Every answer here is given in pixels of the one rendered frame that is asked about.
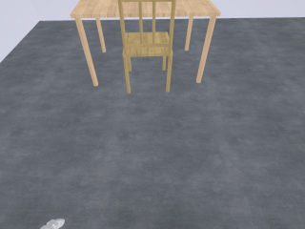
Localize table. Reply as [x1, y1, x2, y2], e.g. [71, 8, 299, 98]
[70, 0, 221, 86]

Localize chair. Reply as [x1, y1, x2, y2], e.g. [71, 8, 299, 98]
[117, 0, 176, 94]

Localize left robot hand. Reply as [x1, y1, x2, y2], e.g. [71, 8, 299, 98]
[40, 219, 65, 229]

